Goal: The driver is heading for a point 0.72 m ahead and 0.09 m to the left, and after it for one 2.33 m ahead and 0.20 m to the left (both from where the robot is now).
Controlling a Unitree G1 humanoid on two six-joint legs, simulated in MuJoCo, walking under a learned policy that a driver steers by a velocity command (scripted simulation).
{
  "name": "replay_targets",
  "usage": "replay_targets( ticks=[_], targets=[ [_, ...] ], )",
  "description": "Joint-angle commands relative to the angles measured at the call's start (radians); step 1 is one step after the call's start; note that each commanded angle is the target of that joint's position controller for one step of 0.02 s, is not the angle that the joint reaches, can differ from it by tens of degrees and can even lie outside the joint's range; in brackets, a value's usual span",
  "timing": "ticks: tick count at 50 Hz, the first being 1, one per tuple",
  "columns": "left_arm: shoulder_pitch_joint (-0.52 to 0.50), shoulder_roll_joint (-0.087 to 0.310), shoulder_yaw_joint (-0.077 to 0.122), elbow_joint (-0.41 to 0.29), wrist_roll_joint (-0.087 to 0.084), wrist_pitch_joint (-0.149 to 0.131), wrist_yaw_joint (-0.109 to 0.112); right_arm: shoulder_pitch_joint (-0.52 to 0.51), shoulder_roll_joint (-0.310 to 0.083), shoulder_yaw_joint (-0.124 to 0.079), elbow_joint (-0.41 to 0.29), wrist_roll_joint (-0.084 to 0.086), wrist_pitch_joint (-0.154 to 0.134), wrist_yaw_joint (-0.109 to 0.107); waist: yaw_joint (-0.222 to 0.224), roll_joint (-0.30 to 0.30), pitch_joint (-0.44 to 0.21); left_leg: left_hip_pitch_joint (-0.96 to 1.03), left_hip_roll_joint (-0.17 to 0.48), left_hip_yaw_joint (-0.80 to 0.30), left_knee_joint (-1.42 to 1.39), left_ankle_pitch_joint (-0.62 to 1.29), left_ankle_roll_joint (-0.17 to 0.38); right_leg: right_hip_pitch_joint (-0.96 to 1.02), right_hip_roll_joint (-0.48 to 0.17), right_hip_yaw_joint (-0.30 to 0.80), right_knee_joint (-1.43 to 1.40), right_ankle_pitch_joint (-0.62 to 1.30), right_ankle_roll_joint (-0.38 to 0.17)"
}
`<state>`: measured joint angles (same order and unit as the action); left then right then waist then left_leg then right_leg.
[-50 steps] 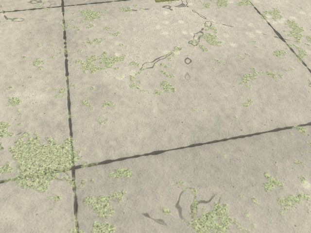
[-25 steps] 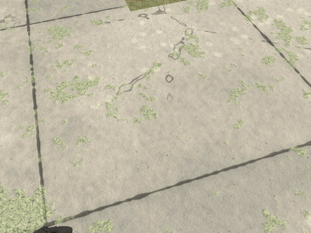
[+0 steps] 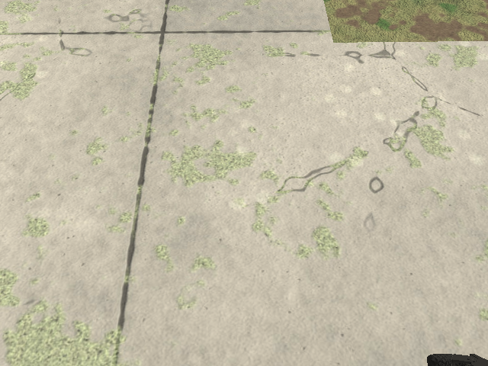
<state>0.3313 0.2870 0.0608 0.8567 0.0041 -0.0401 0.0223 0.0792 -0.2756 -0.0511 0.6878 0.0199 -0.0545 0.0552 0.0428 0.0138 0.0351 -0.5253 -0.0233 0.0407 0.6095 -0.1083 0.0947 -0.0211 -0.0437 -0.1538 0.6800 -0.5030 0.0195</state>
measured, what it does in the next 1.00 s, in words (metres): walks ahead, turning left: right foot, then left foot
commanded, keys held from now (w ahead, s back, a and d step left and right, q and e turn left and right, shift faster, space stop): w+q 0.08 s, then q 0.34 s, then no key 0.36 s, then w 0.22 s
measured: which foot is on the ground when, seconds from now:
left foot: down 0.00-0.42, up 0.44-0.74, down 0.76-1.00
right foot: up 0.00-0.40, down 0.42-0.82, up 0.84-1.00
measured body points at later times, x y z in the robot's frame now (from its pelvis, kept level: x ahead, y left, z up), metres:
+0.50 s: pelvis +0.23 -0.01 +0.01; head +0.27 -0.01 +0.46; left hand +0.35 +0.29 -0.07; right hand +0.42 -0.26 -0.10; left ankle +0.11 +0.08 -0.66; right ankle +0.36 -0.08 -0.72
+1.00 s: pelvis +0.29 +0.02 +0.03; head +0.28 +0.02 +0.48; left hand +0.31 +0.32 -0.08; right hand +0.45 -0.21 -0.09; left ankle +0.21 +0.13 -0.72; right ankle +0.34 -0.09 -0.69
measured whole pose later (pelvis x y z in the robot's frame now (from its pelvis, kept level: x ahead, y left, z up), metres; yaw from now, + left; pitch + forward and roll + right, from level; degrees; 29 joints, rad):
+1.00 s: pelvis +0.29 +0.02 +0.03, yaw +21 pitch +0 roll +0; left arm 0.21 0.30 0.05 0.81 -0.02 -0.05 -0.02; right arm 0.32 -0.25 -0.04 0.75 0.01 -0.01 -0.02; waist -0.03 0.00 -0.02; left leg -0.16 0.01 -0.06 0.44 -0.29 0.01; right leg -0.37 0.00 -0.03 0.72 -0.40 -0.03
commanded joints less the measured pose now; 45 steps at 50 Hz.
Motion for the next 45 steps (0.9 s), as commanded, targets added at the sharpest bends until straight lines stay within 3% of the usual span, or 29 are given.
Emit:
replay_targets(
  ticks=[1, 2, 3, 4, 5, 8, 10, 12, 15, 19, 20, 21, 22, 23, 24, 25, 26, 28, 29, 31, 34, 37, 38, 39, 40, 41, 42, 43, 45],
  targets=[
    [-0.013, 0.111, 0.001, -0.129, -0.009, -0.081, -0.024, 0.358, -0.233, -0.076, -0.007, 0.003, -0.005, -0.021, -0.162, 0.142, -0.409, 0.942, 0.348, -0.835, -0.275, -0.200, 0.304, -0.744, 0.066, 0.266, 0.708, -0.073, -0.014],
    [-0.101, 0.142, 0.009, -0.162, -0.040, -0.101, -0.033, 0.320, -0.193, -0.066, -0.006, -0.003, -0.010, -0.024, -0.165, 0.104, -0.265, 0.840, 0.315, -0.681, -0.290, -0.133, 0.259, -0.808, 0.022, 0.257, 0.684, 0.018, -0.033],
    [-0.126, 0.130, 0.005, -0.167, -0.030, -0.110, -0.028, 0.259, -0.176, -0.060, -0.017, -0.001, -0.012, -0.026, -0.125, 0.010, -0.182, 0.690, 0.271, -0.567, -0.297, -0.041, 0.227, -0.775, -0.021, 0.248, 0.598, 0.101, -0.039],
    [-0.137, 0.134, 0.012, -0.164, -0.006, -0.109, -0.021, 0.197, -0.151, -0.053, -0.034, -0.006, -0.010, -0.028, -0.087, -0.015, -0.124, 0.554, 0.239, -0.492, -0.315, 0.064, 0.209, -0.715, -0.046, 0.240, 0.515, 0.144, -0.028],
    [-0.125, 0.142, 0.020, -0.165, 0.003, -0.096, -0.019, 0.153, -0.133, -0.045, -0.056, -0.020, -0.009, -0.032, -0.050, 0.004, -0.094, 0.455, 0.216, -0.444, -0.334, 0.217, 0.206, -0.647, -0.059, 0.242, 0.488, 0.163, -0.016],
    [-0.094, 0.106, 0.016, -0.171, 0.016, -0.059, -0.009, 0.131, -0.160, -0.054, -0.062, -0.021, -0.008, -0.046, -0.008, 0.013, -0.075, 0.300, 0.178, -0.321, -0.329, 0.572, 0.206, -0.565, -0.038, 0.206, 0.370, 0.187, 0.039],
    [-0.141, 0.078, 0.007, -0.185, 0.019, -0.049, -0.003, 0.143, -0.186, -0.063, -0.052, -0.014, 0.003, -0.061, -0.018, 0.032, -0.077, 0.241, 0.124, -0.251, -0.306, 0.624, 0.170, -0.529, 0.001, 0.183, 0.225, 0.297, 0.059],
    [-0.198, 0.062, -0.001, -0.196, 0.016, -0.046, -0.007, 0.164, -0.186, -0.065, -0.042, -0.002, 0.023, -0.075, -0.044, 0.061, -0.109, 0.224, 0.079, -0.224, -0.273, 0.568, 0.119, -0.462, 0.043, 0.177, 0.078, 0.446, 0.062],
    [-0.288, 0.073, 0.000, -0.221, 0.002, -0.043, -0.020, 0.205, -0.182, -0.066, -0.028, 0.003, 0.050, -0.089, -0.081, 0.086, -0.127, 0.266, 0.085, -0.293, -0.229, 0.412, 0.081, -0.424, 0.084, 0.198, -0.072, 0.537, 0.058],
    [-0.256, 0.124, 0.024, -0.220, 0.007, -0.054, -0.027, 0.170, -0.161, -0.063, -0.047, -0.002, 0.064, -0.099, -0.044, 0.114, -0.124, 0.369, 0.105, -0.444, -0.098, 0.289, 0.052, -0.386, 0.079, 0.254, -0.207, 0.477, 0.016],
    [-0.212, 0.130, 0.028, -0.211, 0.014, -0.062, -0.024, 0.143, -0.147, -0.057, -0.060, -0.001, 0.063, -0.098, -0.012, 0.106, -0.135, 0.357, 0.069, -0.438, -0.026, 0.241, 0.024, -0.300, 0.055, 0.243, -0.290, 0.583, -0.009],
    [-0.158, 0.179, 0.038, -0.212, 0.032, -0.066, -0.015, 0.150, -0.097, -0.041, -0.084, -0.015, 0.057, -0.095, -0.004, 0.017, -0.227, 0.275, 0.003, -0.379, 0.157, 0.075, -0.019, -0.099, -0.094, 0.350, -0.268, 0.840, -0.071],
    [-0.143, 0.204, 0.035, -0.221, 0.056, -0.052, -0.007, 0.320, -0.043, -0.026, -0.069, -0.025, 0.052, -0.094, -0.078, -0.225, -0.312, 0.057, -0.138, -0.266, 0.400, -0.575, -0.086, 0.156, -0.333, 0.607, -0.215, 1.256, -0.243],
    [-0.106, 0.185, 0.040, -0.200, 0.026, -0.034, -0.011, 0.413, -0.125, -0.034, -0.055, -0.011, 0.052, -0.086, -0.089, -0.309, -0.393, -0.039, -0.090, -0.239, 0.578, -0.635, -0.121, 0.187, -0.447, 0.835, -0.251, 1.040, -0.350],
    [-0.151, 0.122, 0.023, -0.227, 0.009, -0.025, -0.010, 0.349, -0.194, -0.055, -0.032, -0.002, 0.067, -0.089, -0.058, -0.175, -0.307, -0.070, -0.050, -0.239, 0.660, -0.557, -0.154, 0.113, -0.366, 0.743, -0.272, 0.843, -0.319],
    [-0.182, 0.091, 0.012, -0.231, 0.013, -0.012, -0.011, 0.263, -0.205, -0.060, -0.037, -0.002, 0.087, -0.096, -0.040, -0.107, -0.237, -0.084, -0.034, -0.206, 0.678, -0.488, -0.170, 0.032, -0.295, 0.614, -0.283, 0.716, -0.269],
    [-0.212, 0.081, 0.003, -0.233, 0.015, -0.002, -0.012, 0.223, -0.191, -0.060, -0.042, -0.006, 0.106, -0.103, -0.041, -0.086, -0.184, -0.071, -0.021, -0.195, 0.668, -0.450, -0.179, -0.058, -0.250, 0.550, -0.310, 0.632, -0.249],
    [-0.255, 0.094, 0.002, -0.223, 0.021, 0.012, -0.013, 0.214, -0.133, -0.047, -0.051, -0.006, 0.118, -0.101, -0.069, -0.123, -0.113, 0.029, -0.006, -0.152, 0.554, -0.391, -0.180, -0.217, -0.168, 0.426, -0.367, 0.552, -0.225],
    [-0.263, 0.091, 0.002, -0.216, 0.022, 0.014, -0.014, 0.225, -0.101, -0.037, -0.048, -0.008, 0.115, -0.099, -0.076, -0.146, -0.113, 0.071, -0.006, -0.124, 0.469, -0.381, -0.181, -0.236, -0.141, 0.380, -0.376, 0.552, -0.221],
    [-0.265, 0.091, 0.004, -0.205, 0.018, 0.017, -0.014, 0.219, -0.071, -0.023, -0.044, -0.016, 0.106, -0.097, -0.067, -0.170, -0.139, 0.151, 0.010, -0.093, 0.310, -0.374, -0.178, -0.231, -0.137, 0.345, -0.374, 0.583, -0.234],
    [-0.232, 0.120, 0.013, -0.183, 0.005, 0.025, -0.015, 0.185, -0.085, -0.021, -0.043, -0.019, 0.100, -0.087, -0.036, -0.186, -0.164, 0.225, 0.026, -0.079, 0.128, -0.285, -0.158, -0.198, -0.169, 0.371, -0.367, 0.514, -0.255],
    [-0.232, 0.114, 0.005, -0.166, -0.009, 0.034, -0.016, 0.212, -0.084, -0.023, -0.016, -0.024, 0.098, -0.073, -0.067, -0.163, -0.131, 0.368, 0.008, -0.044, -0.125, -0.109, -0.105, -0.283, -0.146, 0.357, -0.351, 0.307, -0.204],
    [-0.194, 0.093, -0.003, -0.147, -0.009, 0.030, -0.019, 0.197, -0.099, -0.023, -0.027, -0.036, 0.096, -0.072, -0.064, -0.134, -0.117, 0.420, 0.037, -0.086, -0.182, -0.063, -0.073, -0.336, -0.122, 0.343, -0.344, 0.223, -0.146],
    [-0.180, 0.066, -0.013, -0.146, 0.008, 0.023, -0.025, 0.191, -0.152, -0.029, -0.044, -0.051, 0.095, -0.078, -0.045, -0.024, -0.114, 0.454, 0.161, -0.226, -0.222, -0.022, -0.024, -0.396, -0.069, 0.280, -0.253, 0.148, -0.078],
    [-0.156, 0.010, -0.024, -0.150, 0.017, 0.015, -0.028, 0.168, -0.148, -0.026, -0.017, -0.050, 0.093, -0.076, 0.007, 0.163, -0.116, 0.298, 0.203, -0.275, -0.264, -0.306, 0.033, -0.318, 0.034, 0.149, -0.217, 0.126, -0.016],
    [-0.219, 0.050, -0.017, -0.146, 0.021, 0.015, -0.025, 0.143, -0.108, -0.018, -0.033, -0.049, 0.085, -0.071, -0.041, 0.153, -0.055, 0.196, 0.183, -0.302, -0.346, -0.587, 0.040, -0.272, 0.058, 0.130, -0.155, 0.166, 0.012],
    [-0.249, 0.076, -0.005, -0.152, 0.008, 0.012, -0.023, 0.152, -0.151, -0.030, -0.026, -0.050, 0.076, -0.072, -0.059, 0.188, -0.003, 0.186, 0.198, -0.349, -0.395, -0.660, 0.043, -0.318, 0.090, 0.101, -0.077, 0.152, 0.011],
    [-0.241, 0.088, 0.003, -0.143, -0.001, 0.009, -0.019, 0.160, -0.191, -0.042, -0.022, -0.044, 0.068, -0.077, -0.067, 0.210, 0.026, 0.202, 0.231, -0.394, -0.423, -0.664, 0.060, -0.371, 0.090, 0.097, 0.003, 0.130, 0.002],
    [-0.245, 0.113, 0.017, -0.150, -0.020, -0.004, -0.027, 0.216, -0.177, -0.040, -0.004, -0.028, 0.044, -0.085, -0.092, 0.221, 0.064, 0.304, 0.295, -0.469, -0.439, -0.576, 0.102, -0.528, 0.036, 0.156, 0.130, 0.061, -0.030]
  ],
)
Keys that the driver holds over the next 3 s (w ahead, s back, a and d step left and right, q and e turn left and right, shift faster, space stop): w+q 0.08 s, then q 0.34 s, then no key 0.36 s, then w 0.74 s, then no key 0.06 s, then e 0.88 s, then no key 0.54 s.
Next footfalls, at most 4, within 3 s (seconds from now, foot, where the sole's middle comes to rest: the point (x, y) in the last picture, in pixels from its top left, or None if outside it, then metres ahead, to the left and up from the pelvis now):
0.42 right None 0.40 -0.07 -0.75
0.76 left None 0.24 0.14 -0.75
1.10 right None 0.41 -0.07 -0.75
1.56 left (168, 287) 0.65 0.27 -0.75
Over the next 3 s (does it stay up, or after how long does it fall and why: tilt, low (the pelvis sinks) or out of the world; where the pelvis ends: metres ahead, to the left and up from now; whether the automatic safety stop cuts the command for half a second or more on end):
stays up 0.68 0.16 0.02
